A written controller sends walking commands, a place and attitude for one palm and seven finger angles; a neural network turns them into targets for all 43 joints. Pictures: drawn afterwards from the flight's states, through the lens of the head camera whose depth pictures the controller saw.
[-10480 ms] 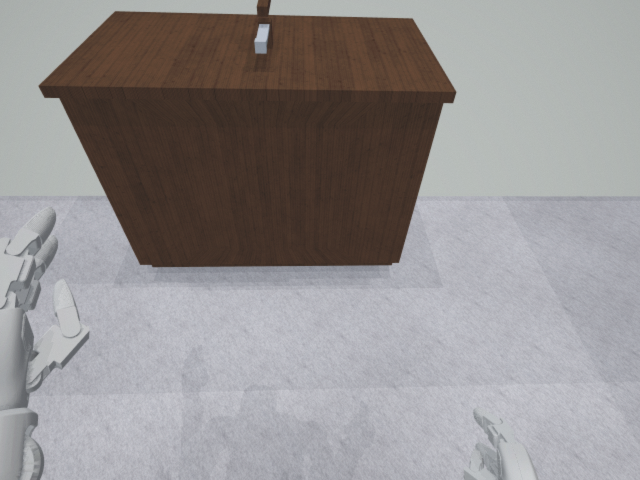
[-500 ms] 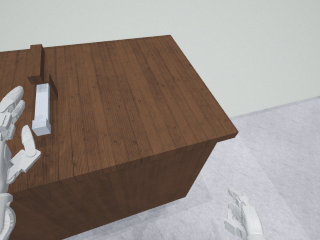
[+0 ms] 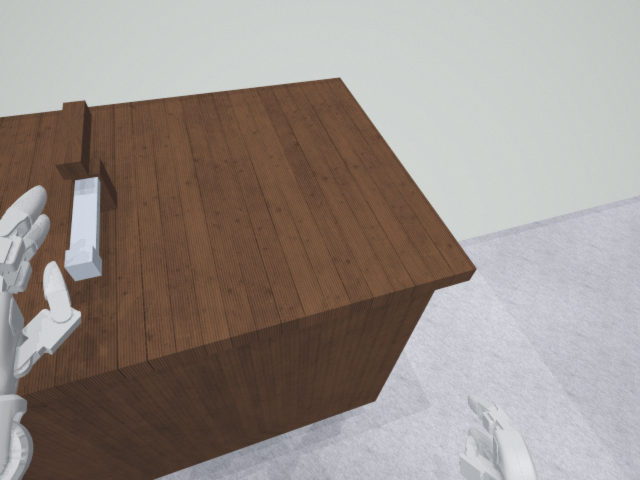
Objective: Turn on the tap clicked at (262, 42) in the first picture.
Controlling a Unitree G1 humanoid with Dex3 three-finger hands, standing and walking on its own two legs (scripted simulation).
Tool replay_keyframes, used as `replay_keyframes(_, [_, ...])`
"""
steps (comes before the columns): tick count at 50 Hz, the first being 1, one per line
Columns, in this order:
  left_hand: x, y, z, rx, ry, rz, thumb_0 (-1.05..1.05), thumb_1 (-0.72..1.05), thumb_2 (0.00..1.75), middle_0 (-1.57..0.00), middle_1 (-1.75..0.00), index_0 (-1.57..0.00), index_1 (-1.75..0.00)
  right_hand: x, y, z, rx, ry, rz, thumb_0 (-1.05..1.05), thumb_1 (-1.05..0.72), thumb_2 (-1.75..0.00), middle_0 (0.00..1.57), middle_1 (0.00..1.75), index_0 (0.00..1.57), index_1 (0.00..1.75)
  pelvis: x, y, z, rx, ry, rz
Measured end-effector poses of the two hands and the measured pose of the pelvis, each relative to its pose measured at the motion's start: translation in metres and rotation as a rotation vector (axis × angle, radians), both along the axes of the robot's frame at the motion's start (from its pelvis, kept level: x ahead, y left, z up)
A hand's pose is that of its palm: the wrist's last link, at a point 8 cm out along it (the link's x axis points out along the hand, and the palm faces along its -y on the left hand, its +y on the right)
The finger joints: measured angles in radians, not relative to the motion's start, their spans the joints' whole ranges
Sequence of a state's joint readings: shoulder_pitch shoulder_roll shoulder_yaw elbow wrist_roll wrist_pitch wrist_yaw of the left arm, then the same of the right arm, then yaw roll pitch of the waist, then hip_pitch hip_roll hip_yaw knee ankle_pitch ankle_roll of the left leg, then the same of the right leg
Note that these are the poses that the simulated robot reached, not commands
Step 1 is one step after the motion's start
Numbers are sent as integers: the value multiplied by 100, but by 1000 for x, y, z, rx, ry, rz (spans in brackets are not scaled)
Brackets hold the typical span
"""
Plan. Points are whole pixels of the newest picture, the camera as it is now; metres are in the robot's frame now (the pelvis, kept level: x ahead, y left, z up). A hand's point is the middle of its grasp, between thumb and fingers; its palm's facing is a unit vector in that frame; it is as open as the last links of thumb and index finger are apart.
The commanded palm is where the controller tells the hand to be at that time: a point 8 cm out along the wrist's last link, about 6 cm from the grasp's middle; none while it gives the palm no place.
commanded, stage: look again from close up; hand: left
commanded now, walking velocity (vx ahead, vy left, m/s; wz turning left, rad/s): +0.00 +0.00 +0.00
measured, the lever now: (83, 263) +0.31 +0.31 +0.10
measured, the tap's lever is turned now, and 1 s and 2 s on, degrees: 0 0 0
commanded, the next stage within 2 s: turn the palm inward beside the body in 0.02 s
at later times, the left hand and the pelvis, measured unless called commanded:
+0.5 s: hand (94, 351) +0.19 +0.22 +0.14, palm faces +0.47 -0.81 -0.34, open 7.4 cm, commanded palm +0.15 +0.27 +0.17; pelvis -0.02 -0.04 -0.02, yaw +3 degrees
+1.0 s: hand (116, 346) +0.20 +0.21 +0.14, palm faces +0.50 -0.82 -0.28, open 7.4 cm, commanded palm +0.15 +0.24 +0.16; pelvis +0.02 -0.07 -0.02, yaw +3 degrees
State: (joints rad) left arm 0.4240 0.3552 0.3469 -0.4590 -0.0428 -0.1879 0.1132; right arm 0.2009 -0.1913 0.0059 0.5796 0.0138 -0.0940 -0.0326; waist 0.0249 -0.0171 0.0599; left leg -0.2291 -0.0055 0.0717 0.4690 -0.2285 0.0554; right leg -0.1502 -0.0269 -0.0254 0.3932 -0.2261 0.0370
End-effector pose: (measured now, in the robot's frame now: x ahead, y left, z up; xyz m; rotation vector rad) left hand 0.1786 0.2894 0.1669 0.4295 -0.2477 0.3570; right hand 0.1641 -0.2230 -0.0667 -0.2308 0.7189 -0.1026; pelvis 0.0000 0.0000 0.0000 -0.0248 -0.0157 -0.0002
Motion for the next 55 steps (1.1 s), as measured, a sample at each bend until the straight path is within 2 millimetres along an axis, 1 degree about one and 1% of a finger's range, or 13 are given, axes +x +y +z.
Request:
replay_keyframes(6, [-1, -2, -1, -2, 6, 2, 1, 89, 90, -21, -30, -21, -31, -2, -2, -2, 2, 5, -7, 1, -91, -90, 21, 30, 20, 30, 0, -1, 0, 1, -2, 1])
replay_keyframes(9, [13, 11, 21, 135, -41, -4, 1, 89, 90, -21, -30, -21, -31, -3, 2, -6, -37, 21, 75, 1, -91, -90, 21, 30, 20, 30, -6, -5, -3, 8, -9, 33])
replay_keyframes(11, [21, 24, 31, 86, -54, 31, 1, 88, 90, -21, -30, -21, -31, -3, 1, -11, -22, 39, 114, 1, -91, -90, 21, 30, 20, 30, -8, -9, -4, 17, -4, 31])
replay_keyframes(13, [22, 26, 31, -7, -40, 54, 1, 89, 90, -21, -30, -21, -31, 0, -1, -13, 8, 28, 112, 1, -91, -90, 21, 30, 20, 30, -9, -11, -5, 23, -3, 19])
replay_keyframes(15, [19, 14, 21, -48, 14, 51, 1, 89, 90, -20, -30, -21, -31, 4, -4, -12, 32, -5, 106, 1, -90, -90, 21, 30, 20, 30, -10, -13, -6, 25, -6, 13])
replay_keyframes(18, [6, -13, -2, -45, 115, 18, 1, 90, 90, -20, -30, -20, -30, 11, -10, -8, 44, -59, 99, 1, -90, -90, 21, 30, 20, 30, -15, -19, -8, 31, -7, 13])
replay_keyframes(22, [-17, -32, -17, -53, 114, 33, 1, 89, 90, -21, -30, -21, -31, 20, -19, -5, 27, -105, 112, 1, -91, -90, 21, 30, 20, 30, -21, -33, -13, 36, -3, 26])
replay_keyframes(28, [-35, -22, -6, -50, -14, 188, 2, 89, 90, -21, -30, -21, -31, 26, -30, -16, 16, -95, 161, 1, -91, -90, 21, 30, 20, 30, -24, -55, -19, 28, -5, 66])
replay_keyframes(31, [-32, -22, -4, -69, 11, 205, 1, 89, 90, -21, -30, -21, -31, 28, -36, -22, 23, -88, 161, 1, -91, -90, 21, 30, 20, 30, -22, -63, -20, 27, -7, 74])
replay_keyframes(35, [-21, -38, -5, -76, 72, 156, 1, 89, 90, -20, -30, -20, -30, 31, -45, -27, 45, -100, 130, 1, -91, -90, 21, 30, 20, 30, -14, -69, -19, 30, -1, 69])
replay_keyframes(40, [-14, -53, -3, -84, 89, 110, 1, 89, 90, -20, -30, -21, -31, 34, -58, -29, 59, -105, 84, 1, -91, -90, 21, 30, 20, 30, 1, -73, -18, 40, 25, 55])
replay_keyframes(48, [-22, -47, -9, -126, 90, 169, 1, 89, 90, -21, -30, -21, -31, 38, -78, -32, 28, -91, 51, 1, -91, -90, 21, 30, 20, 30, 16, -74, -20, 48, 48, 55])
replay_keyframes(55, [-27, -52, -18, -167, 79, 155, 2, 89, 90, -20, -30, -21, -31, 42, -75, -27, 12, -130, 52, 1, -91, -90, 20, 30, 20, 30, 15, -69, -21, 45, 49, 61])
